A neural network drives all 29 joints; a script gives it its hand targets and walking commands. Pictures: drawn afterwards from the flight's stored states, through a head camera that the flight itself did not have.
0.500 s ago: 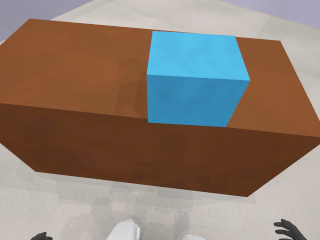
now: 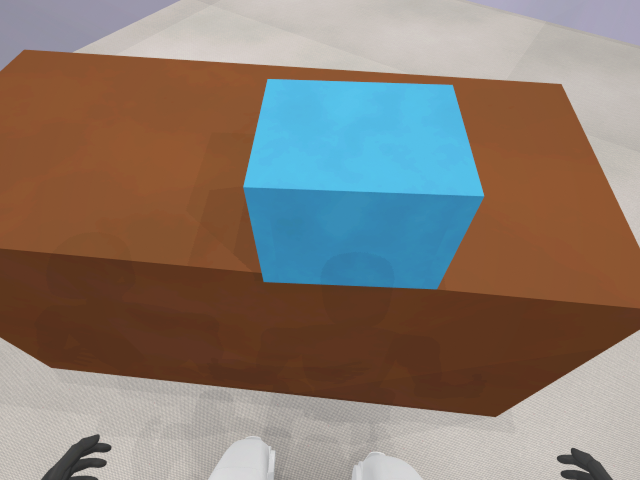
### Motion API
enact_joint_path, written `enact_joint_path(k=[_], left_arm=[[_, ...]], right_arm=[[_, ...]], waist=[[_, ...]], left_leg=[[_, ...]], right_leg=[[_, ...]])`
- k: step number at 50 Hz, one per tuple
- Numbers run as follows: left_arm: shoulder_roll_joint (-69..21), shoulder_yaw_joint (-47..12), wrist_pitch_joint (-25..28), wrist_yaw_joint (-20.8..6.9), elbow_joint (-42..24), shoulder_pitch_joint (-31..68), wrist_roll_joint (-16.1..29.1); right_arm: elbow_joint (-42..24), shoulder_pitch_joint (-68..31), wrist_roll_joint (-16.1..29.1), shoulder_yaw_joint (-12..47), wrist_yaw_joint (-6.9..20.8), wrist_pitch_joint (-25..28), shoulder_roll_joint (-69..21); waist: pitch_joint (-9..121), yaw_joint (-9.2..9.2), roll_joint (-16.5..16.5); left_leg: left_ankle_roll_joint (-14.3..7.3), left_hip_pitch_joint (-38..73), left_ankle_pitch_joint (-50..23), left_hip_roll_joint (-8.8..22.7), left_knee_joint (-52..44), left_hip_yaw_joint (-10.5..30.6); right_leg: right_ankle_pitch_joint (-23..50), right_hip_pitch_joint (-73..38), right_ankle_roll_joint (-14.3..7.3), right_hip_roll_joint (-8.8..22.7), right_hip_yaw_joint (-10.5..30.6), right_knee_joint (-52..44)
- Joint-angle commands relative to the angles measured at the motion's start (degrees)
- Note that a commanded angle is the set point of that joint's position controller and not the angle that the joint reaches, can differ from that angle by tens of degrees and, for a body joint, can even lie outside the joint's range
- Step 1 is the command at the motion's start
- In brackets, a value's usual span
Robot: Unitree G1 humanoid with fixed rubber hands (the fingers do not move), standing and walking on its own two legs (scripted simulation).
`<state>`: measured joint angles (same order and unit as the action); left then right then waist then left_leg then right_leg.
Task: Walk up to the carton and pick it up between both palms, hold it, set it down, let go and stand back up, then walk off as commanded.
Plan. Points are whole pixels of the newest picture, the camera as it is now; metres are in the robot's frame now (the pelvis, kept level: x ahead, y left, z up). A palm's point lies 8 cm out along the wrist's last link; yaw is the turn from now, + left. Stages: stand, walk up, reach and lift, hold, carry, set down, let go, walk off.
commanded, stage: walk up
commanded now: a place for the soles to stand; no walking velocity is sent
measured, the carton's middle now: (354, 187) +0.50 -0.03 +0.06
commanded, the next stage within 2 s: none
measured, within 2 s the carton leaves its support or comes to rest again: neither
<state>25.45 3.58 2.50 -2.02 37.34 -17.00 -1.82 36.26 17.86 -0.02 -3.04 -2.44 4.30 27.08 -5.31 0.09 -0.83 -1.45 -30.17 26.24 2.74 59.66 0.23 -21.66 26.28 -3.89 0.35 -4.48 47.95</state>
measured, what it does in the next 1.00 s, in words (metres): steps on the spot: left foot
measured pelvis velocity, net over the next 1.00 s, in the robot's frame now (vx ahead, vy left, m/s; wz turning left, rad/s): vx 0.01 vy -0.01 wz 0.01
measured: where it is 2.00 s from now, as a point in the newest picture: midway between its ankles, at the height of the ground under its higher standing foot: outside the picture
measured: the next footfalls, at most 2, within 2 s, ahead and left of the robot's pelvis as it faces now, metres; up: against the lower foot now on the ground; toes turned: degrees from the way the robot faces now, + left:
left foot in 0.16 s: +0.09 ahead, +0.15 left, +0.00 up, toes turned +3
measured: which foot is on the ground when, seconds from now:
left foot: up 0.00-0.14, down 0.16-1.00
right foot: down 0.00-1.00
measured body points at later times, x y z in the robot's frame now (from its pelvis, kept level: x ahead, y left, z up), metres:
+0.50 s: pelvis +0.00 +0.01 +0.00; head +0.04 +0.02 +0.44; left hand +0.12 +0.33 -0.09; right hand +0.13 -0.33 -0.07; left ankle +0.05 +0.15 -0.70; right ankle +0.03 -0.08 -0.70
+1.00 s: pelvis +0.01 -0.01 -0.01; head +0.04 +0.00 +0.44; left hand +0.13 +0.32 -0.09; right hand +0.14 -0.34 -0.07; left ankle +0.05 +0.14 -0.69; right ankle +0.03 -0.09 -0.70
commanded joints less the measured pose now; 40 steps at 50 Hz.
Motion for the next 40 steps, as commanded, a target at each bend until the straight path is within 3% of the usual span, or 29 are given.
enact_joint_path(k=[1,3,4,6,8,9,10,11,14,16,17,18,19,21,22,23,25,26,27,28,29,32,33,34,35,36,37,38,40], left_arm=[[11.92,3.81,0.68,1.94,-2.51,-3.55,-0.22],[12.15,3.83,0.09,1.74,-2.17,-0.8,0.05],[12.9,3.87,-0.2,1.8,-1.86,-1.85,0.09],[14.05,3.86,-0.78,1.4,-2.96,0.12,0.21],[12.35,2.7,-1.64,0.89,-3.86,2.27,0.58],[9.33,1.91,-2.14,0.85,-4.44,2.88,0.74],[7.93,1.44,-2.26,0.79,-3.59,3.32,1.11],[11.85,2.76,-2.47,0.68,-3.68,4.48,0.01],[11.13,3.96,-1.37,0.13,-0.8,0.1,0.2],[11.48,4.7,0.3,0.14,0.9,-5.44,-0.42],[14.58,5.1,0.8,0.91,0.03,-7.48,-1.45],[18.16,6.18,0.84,1.05,-0.92,-4.74,-1.51],[16.27,5.44,0.7,0.83,-1.4,-2.14,-1.05],[14.54,4.87,0.14,1.41,-1.42,-0.81,-0.55],[15.09,4.48,-0.14,1.4,-1.59,-0.74,-0.86],[14.94,4.9,-0.42,1.31,-1.44,-0.54,-0.65],[12.61,3.48,-1.16,0.67,-3.7,3.05,0.49],[10.33,2.82,-1.24,0.33,-4.75,4.2,0.58],[8.26,2.04,-1.77,0.14,-4.41,3.82,0.43],[11.09,3.75,-2.43,0.58,-4.26,5.04,0.74],[11.18,3.65,-2.38,0.41,-4.12,4.93,0.64],[11.31,3.99,-1.57,0.04,-0.84,-3.0,0.49],[11.45,4.46,-0.46,0.31,1.32,-5.09,-0.31],[13.38,5.52,0.28,0.71,1.6,-8.97,-1.22],[17.29,6.04,0.96,0.99,-0.61,-3.07,-1.09],[17.87,6.02,0.94,0.88,-0.91,-0.64,-0.43],[16.65,5.15,0.86,1.2,-0.96,1.66,-0.32],[15.66,4.65,0.61,1.22,-0.43,2.63,0.02],[13.87,3.4,-0.24,1.19,-1.76,4.5,0.09]], right_arm=[[2.79,4.37,0.02,-2.69,-0.64,-0.75,9.03],[2.62,4.4,-0.25,-2.38,-0.81,-0.74,9.53],[2.36,3.52,-0.39,-2.96,-1.0,-0.67,9.82],[3.57,5.02,-0.92,-2.73,-0.91,-0.39,9.62],[4.55,6.95,-1.58,-3.22,-0.97,0.65,10.08],[5.77,9.97,-2.67,-4.21,-1.39,1.05,13.53],[3.45,5.92,-2.63,-4.76,-1.26,1.23,17.82],[1.95,2.98,-1.88,-5.55,-1.3,1.2,18.9],[0.93,-1.22,-2.2,-4.29,-1.23,0.6,17.19],[0.44,-1.97,-2.3,-2.89,-0.4,0.17,13.99],[-0.16,0.06,-1.16,-2.27,-0.01,-0.06,9.9],[-1.31,-3.35,-0.6,-2.21,-0.67,-0.61,9.87],[0.63,-1.97,-0.89,-3.26,-1.19,-1.0,12.78],[2.61,0.36,-0.25,-2.96,-0.91,-0.72,11.87],[1.66,0.0,-0.45,-2.9,-0.58,-0.2,11.16],[2.66,2.4,-0.2,-3.11,-0.57,0.45,10.67],[4.67,8.34,-1.35,-3.49,-1.03,1.19,9.38],[4.31,9.23,-1.67,-3.9,-1.4,1.64,12.92],[2.95,7.45,-2.51,-5.17,-1.59,1.92,18.01],[2.58,5.98,-1.72,-4.99,-1.62,1.58,19.03],[1.8,3.93,-1.97,-4.92,-1.73,1.55,19.43],[0.1,-3.76,-1.93,-5.02,-1.27,0.52,18.29],[-0.18,-1.65,-1.9,-3.68,-0.75,0.19,15.12],[-0.76,-0.97,-1.55,-2.73,-0.52,-0.27,10.82],[-1.72,-1.94,-1.23,-1.79,-0.58,-0.6,8.58],[0.58,-3.14,-1.22,-3.11,-1.0,-1.03,13.11],[1.08,-2.12,-0.62,-2.93,-0.32,-0.58,13.04],[2.48,0.24,-0.59,-3.44,-0.31,-0.23,12.1],[3.4,3.33,-1.51,-3.24,-0.26,0.93,10.31]], waist=[[10.82,2.02,-8.29],[11.07,1.34,-7.97],[10.49,2.63,-9.55],[10.05,1.48,-10.42],[7.94,-0.51,-6.02],[10.24,-2.87,3.04],[5.74,-2.34,14.09],[3.92,-2.56,8.75],[2.66,1.59,5.77],[7.06,3.6,5.76],[10.2,4.82,-8.51],[7.29,5.14,-13.61],[5.75,3.59,-7.9],[5.35,2.11,-4.66],[7.22,2.23,-8.52],[10.16,1.8,-7.21],[13.24,-1.23,-7.06],[12.23,-2.83,2.69],[10.47,-2.89,9.89],[6.85,-2.47,10.63],[3.54,-1.82,8.67],[4.27,3.7,8.54],[7.65,3.44,4.0],[9.1,5.51,-5.6],[5.68,3.69,-12.86],[3.61,3.49,-2.89],[4.72,1.56,-2.01],[3.56,1.01,-5.96],[6.94,-1.52,-5.73]], left_leg=[[0.42,-5.86,5.42,-0.37,-0.85,-2.06],[0.2,-2.35,7.18,-0.51,-4.22,-3.19],[-0.32,-2.64,5.94,-0.82,-6.17,-3.65],[-0.72,3.98,3.56,-0.81,-10.75,-4.6],[-2.01,16.62,-4.93,-2.52,-24.2,-4.34],[-4.53,22.17,-1.97,3.89,-28.83,7.68],[-11.79,15.34,5.81,19.13,-37.68,32.79],[-16.38,9.7,10.07,23.05,-39.36,34.88],[-14.1,4.33,1.39,16.03,-31.3,22.89],[-8.0,-1.74,-8.28,9.29,-20.0,10.28],[-3.79,-8.76,-4.99,3.4,-5.59,3.36],[-0.71,-16.58,8.84,-3.16,-0.91,-1.62],[-0.13,-12.64,8.96,-0.58,-0.51,1.67],[-0.05,-9.28,6.85,1.07,-1.69,-0.52],[-1.15,-6.19,8.39,0.2,-6.02,-2.02],[-1.15,-0.94,5.86,-0.56,-10.29,-2.44],[-2.25,15.74,-7.42,-1.61,-22.12,-4.56],[-4.94,19.29,-6.4,3.95,-26.36,6.95],[-10.63,18.2,-8.12,16.28,-31.43,28.88],[-16.38,12.87,-8.7,21.33,-32.82,32.12],[-18.73,8.42,-11.71,21.98,-32.52,32.79],[-12.29,1.52,-3.99,13.83,-27.45,20.74],[-8.5,0.03,-5.05,9.29,-20.85,12.83],[-4.52,-8.76,-2.21,4.53,-6.09,5.08],[-0.72,-17.15,6.85,-3.2,-0.93,-2.05],[0.0,-10.46,6.12,0.71,0.3,2.24],[-0.25,-6.25,6.88,1.25,-4.31,1.06],[-0.72,-4.2,6.46,0.54,-6.33,-0.05],[-2.47,9.04,-3.93,-1.45,-17.76,-3.25]], right_leg=[[39.86,-19.87,-7.76,14.35,21.46,-17.37],[37.09,-17.27,-9.4,14.19,19.26,-14.98],[36.62,-15.9,-7.85,14.22,19.22,-15.19],[23.33,-10.9,-9.2,13.13,18.44,-15.27],[8.36,0.86,-6.68,10.6,14.42,-10.59],[1.38,8.58,-2.45,7.46,10.83,-1.29],[-9.87,15.35,2.51,1.08,4.57,8.03],[-13.41,12.35,2.41,2.17,5.76,12.11],[-10.29,2.5,2.46,2.72,6.24,4.42],[-6.09,-13.02,1.15,-0.54,3.59,-10.58],[-6.59,-18.09,-0.32,8.42,21.22,-21.71],[-6.66,-17.66,-3.15,18.04,38.68,-29.87],[-1.62,-15.93,-6.05,18.63,36.4,-26.9],[12.36,-15.97,-6.97,16.6,30.24,-22.04],[19.73,-16.25,-7.79,15.81,24.67,-19.07],[29.1,-16.79,-8.72,16.42,22.13,-15.76],[19.07,-5.22,-7.0,12.12,14.35,-9.72],[10.81,3.45,-2.97,8.21,11.17,-1.15],[0.03,10.71,2.67,0.92,4.38,8.24],[-15.8,10.2,2.32,0.33,5.76,11.13],[-17.6,9.44,3.43,1.86,7.12,13.61],[-9.22,-2.75,2.09,2.52,6.69,0.27],[-5.9,-10.75,2.07,0.47,4.37,-9.31],[-10.0,-17.16,0.72,7.0,18.8,-21.84],[-12.39,-15.08,-4.04,19.09,40.1,-30.76],[-9.73,-10.23,-8.78,21.02,39.53,-28.71],[1.06,-11.38,-9.76,18.77,33.82,-23.69],[7.75,-9.32,-8.42,17.65,28.19,-20.73],[20.47,-4.17,-5.81,12.96,17.93,-12.25]])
